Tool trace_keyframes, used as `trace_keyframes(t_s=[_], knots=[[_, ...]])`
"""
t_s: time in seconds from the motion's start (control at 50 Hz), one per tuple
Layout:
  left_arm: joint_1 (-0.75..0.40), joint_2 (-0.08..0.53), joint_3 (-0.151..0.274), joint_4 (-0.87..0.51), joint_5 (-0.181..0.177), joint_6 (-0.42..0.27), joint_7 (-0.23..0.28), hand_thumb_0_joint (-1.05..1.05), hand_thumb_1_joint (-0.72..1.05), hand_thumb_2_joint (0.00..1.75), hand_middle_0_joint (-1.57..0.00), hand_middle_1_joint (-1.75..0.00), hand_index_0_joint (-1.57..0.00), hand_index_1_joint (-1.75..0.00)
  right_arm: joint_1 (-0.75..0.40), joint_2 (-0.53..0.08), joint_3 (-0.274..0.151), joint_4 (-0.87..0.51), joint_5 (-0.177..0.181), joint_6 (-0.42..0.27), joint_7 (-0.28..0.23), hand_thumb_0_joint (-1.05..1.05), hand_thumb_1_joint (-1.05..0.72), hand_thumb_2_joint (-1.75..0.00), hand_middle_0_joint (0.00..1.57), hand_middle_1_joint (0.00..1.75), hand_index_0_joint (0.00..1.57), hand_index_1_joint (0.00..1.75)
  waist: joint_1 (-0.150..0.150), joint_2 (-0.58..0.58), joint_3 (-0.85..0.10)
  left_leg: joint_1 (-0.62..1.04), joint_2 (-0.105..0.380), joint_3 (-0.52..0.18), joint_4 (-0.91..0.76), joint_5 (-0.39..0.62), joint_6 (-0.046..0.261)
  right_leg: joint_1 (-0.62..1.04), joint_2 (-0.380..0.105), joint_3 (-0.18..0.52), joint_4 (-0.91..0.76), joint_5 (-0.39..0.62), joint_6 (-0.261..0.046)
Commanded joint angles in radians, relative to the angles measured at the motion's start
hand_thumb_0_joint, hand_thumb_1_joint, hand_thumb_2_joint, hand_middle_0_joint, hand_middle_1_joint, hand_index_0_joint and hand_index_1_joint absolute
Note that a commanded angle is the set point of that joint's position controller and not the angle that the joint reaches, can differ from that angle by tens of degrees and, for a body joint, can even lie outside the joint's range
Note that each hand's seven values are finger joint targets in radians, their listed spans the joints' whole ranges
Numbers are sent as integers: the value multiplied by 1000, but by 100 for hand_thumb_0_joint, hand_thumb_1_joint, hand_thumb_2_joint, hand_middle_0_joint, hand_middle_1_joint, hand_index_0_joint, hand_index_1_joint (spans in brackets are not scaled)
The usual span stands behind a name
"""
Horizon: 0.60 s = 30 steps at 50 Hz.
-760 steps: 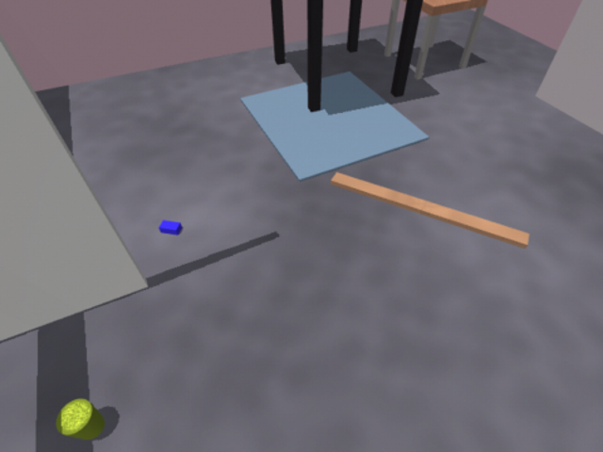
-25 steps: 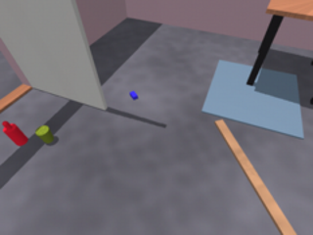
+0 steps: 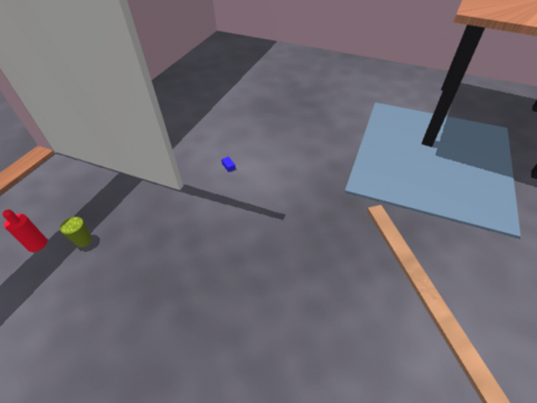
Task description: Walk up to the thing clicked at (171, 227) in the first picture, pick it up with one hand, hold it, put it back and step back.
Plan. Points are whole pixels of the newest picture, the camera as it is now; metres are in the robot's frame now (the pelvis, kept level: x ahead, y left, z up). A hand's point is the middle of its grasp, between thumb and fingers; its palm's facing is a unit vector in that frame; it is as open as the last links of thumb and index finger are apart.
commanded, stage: stand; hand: left
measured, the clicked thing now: (228, 164) +1.44 +0.31 -0.77
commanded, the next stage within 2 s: walk up in 0.50 s
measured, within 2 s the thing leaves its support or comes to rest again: neither
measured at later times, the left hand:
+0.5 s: hand out of the picture +0.07 +0.26 -0.16, palm faces -0.02 -0.94 -0.35, open 7.4 cm
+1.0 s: hand out of the picture +0.16 +0.36 -0.16, palm faces +0.00 -0.94 -0.34, open 7.4 cm
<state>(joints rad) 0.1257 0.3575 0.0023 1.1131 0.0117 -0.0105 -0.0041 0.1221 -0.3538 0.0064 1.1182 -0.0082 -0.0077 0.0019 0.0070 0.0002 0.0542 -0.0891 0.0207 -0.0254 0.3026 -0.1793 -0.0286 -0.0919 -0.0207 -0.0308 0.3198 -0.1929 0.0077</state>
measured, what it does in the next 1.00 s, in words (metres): walks ahead: left foot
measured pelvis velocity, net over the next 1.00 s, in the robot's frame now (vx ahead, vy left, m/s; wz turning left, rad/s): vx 0.11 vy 0.07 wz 0.03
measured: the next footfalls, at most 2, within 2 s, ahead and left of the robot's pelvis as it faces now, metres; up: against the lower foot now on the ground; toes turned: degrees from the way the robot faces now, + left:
left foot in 0.78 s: +0.16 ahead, +0.19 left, +0.00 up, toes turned +7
right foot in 1.22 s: +0.38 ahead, -0.09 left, +0.00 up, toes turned -3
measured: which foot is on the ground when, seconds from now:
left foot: down 0.00-0.56, up 0.58-0.76, down 0.78-1.00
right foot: down 0.00-0.80, up 0.82-1.00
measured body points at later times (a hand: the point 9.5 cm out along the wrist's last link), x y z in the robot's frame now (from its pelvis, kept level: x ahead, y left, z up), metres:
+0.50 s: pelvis +0.00 +0.00 +0.00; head +0.01 +0.00 +0.45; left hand +0.07 +0.31 -0.13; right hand +0.07 -0.30 -0.13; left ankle -0.01 +0.14 -0.75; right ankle -0.01 -0.12 -0.75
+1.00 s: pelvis +0.11 +0.07 -0.01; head +0.11 +0.09 +0.44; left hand +0.16 +0.41 -0.14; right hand +0.16 -0.26 -0.11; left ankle +0.12 +0.19 -0.75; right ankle +0.16 -0.07 -0.70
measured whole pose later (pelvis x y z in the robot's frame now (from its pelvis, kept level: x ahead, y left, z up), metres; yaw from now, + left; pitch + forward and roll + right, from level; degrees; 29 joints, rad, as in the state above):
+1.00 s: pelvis +0.11 +0.07 -0.01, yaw +2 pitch -3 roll +2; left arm 0.25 0.47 0.08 1.00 0.02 -0.02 -0.08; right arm 0.31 -0.39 -0.08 0.96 -0.02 -0.08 0.06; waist -0.01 -0.09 0.05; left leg -0.15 0.01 0.10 0.45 -0.24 0.03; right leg -0.46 -0.06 0.04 0.96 -0.31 -0.01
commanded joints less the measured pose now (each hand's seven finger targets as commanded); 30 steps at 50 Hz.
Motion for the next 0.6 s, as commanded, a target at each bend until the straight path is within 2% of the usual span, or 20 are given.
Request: trace_keyframes(t_s=[0.0, 0.2, 0.36, 0.38, 0.46, 0.48, 0.5, 0.52, 0.54, 0.56, 0.58], knots=[[-31, 208, 36, -55, -3, -20, 13, 0, 90, 90, -20, -30, -20, -30, -32, -211, -41, -57, -2, -20, -13, 0, -90, -90, 20, 30, 20, 30, -1, 4, -69, -6, 108, -77, -31, 177, 39, 12, -114, 86, -43, 149, -29], [-29, 214, 38, -55, -4, -22, 13, 0, 90, 90, -20, -30, -20, -30, -29, -211, -43, -61, -2, -19, -12, 0, -90, -90, 20, 30, 20, 30, -1, 10, -76, -8, 108, -76, -27, 189, 43, 28, -118, 88, -41, 173, -28], [-31, 211, 38, -54, -5, -19, 12, 0, 90, 90, -20, -30, -20, -30, -29, -212, -42, -57, -2, -19, -13, 0, -90, -90, 20, 30, 20, 30, 1, 11, -54, -17, 108, -79, -37, 161, 41, 12, -114, 89, -48, 135, -30], [-31, 217, 39, -58, -1, -20, 12, 0, 90, 90, -20, -30, -20, -30, -34, -215, -45, -62, -3, -21, -13, 0, -90, -90, 20, 30, 20, 30, -1, 7, -81, 0, 109, -74, -28, 177, 41, 21, -117, 90, -44, 153, -31], [-28, 217, 39, -57, -1, -21, 13, 0, 90, 90, -20, -30, -20, -30, -30, -213, -46, -61, -2, -19, -13, 0, -90, -90, 20, 30, 20, 30, -3, 0, -82, 1, 108, -75, -25, 166, 43, 25, -118, 91, -47, 156, -31], [29, 313, 113, -98, 15, -36, -18, 0, 90, 90, -20, -30, -20, -30, 18, -288, -110, -113, -15, -36, 14, 0, -90, -90, 20, 30, 20, 30, 10, -17, -176, -47, 62, -83, 70, -340, 121, 82, -74, 65, 37, -345, -70], [48, 313, 121, -89, 24, -38, -27, 0, 90, 90, -20, -30, -20, -30, -11, -288, -115, -122, -25, -36, 26, 0, -90, -90, 20, 30, 20, 30, 34, -12, -92, -223, 61, -88, 105, -482, 126, 72, -114, 130, 34, -508, -100], [80, 326, 133, -95, 26, -41, -33, 0, 90, 90, -20, -30, -20, -30, -80, -272, -116, -155, -27, -34, 34, 0, -90, -90, 20, 30, 20, 30, 68, -44, -7, -378, 36, -43, 186, -447, 107, 73, -178, 225, -26, -600, -140], [112, 353, 146, -102, 27, -44, -34, 0, 90, 90, -20, -30, -20, -30, -142, -234, -112, -195, -30, -33, 40, 0, -90, -90, 20, 30, 20, 30, 106, -144, 77, -525, -16, 56, 387, -308, 79, 92, -300, 362, -159, -673, -205], [117, 371, 154, -124, 37, -55, -33, 0, 90, 90, -20, -30, -20, -30, -150, -223, -112, -209, -37, -37, 41, 0, -90, -90, 20, 30, 20, 30, 122, -163, 108, -634, 37, 18, 515, -302, 62, 118, -415, 471, -233, -599, -281], [108, 353, 152, -133, 34, -60, -34, 0, 90, 90, -20, -30, -20, -30, -143, -245, -120, -205, -33, -44, 44, 0, -90, -90, 20, 30, 20, 30, 108, -80, 113, -638, 58, -37, 546, -276, 59, 108, -409, 457, -228, -519, -288]])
